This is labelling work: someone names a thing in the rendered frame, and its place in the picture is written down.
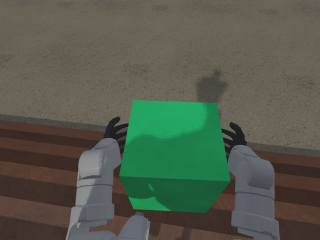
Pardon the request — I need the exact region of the carton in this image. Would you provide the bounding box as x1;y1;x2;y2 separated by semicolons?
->
119;100;231;213

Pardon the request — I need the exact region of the right robot forearm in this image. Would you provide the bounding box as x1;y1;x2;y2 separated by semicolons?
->
228;145;280;240

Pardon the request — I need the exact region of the robot left upper arm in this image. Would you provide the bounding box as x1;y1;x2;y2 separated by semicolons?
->
69;230;118;240

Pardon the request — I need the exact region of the left robot forearm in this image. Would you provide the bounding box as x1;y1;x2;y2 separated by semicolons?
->
65;138;122;240

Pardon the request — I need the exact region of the left robot shin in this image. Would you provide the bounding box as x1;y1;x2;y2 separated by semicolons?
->
135;212;144;217

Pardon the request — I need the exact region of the robot left hand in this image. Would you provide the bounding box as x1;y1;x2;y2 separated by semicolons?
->
103;116;129;154

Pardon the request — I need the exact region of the robot right hand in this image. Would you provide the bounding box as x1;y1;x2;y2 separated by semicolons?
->
221;122;247;161

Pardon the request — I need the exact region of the left robot thigh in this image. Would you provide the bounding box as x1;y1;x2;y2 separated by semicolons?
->
117;215;151;240

